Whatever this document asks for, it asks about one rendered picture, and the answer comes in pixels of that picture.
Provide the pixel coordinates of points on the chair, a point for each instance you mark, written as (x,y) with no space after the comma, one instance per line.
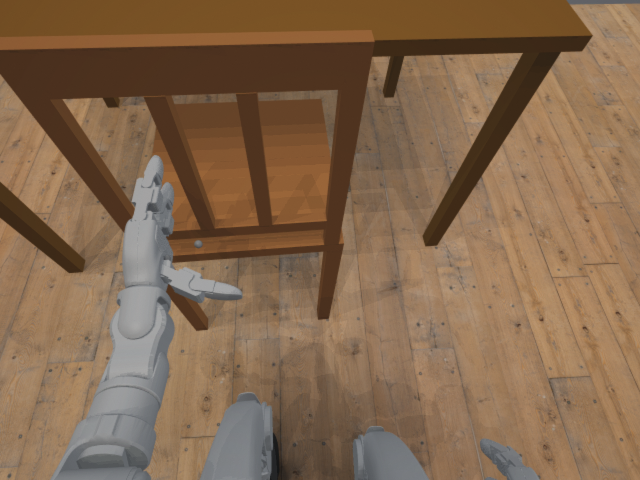
(251,178)

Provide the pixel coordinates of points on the left robot hand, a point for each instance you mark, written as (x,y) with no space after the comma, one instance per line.
(145,243)

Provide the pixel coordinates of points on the left robot thigh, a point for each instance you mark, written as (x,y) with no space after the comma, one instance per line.
(244,434)

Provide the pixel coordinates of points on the left robot forearm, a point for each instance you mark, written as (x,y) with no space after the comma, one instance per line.
(119,428)

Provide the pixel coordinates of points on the table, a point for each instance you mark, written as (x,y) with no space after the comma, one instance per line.
(540,29)

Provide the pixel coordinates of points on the right robot hand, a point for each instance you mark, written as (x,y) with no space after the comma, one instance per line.
(508,461)

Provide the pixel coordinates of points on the robot right shin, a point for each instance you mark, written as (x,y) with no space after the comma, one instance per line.
(374,428)

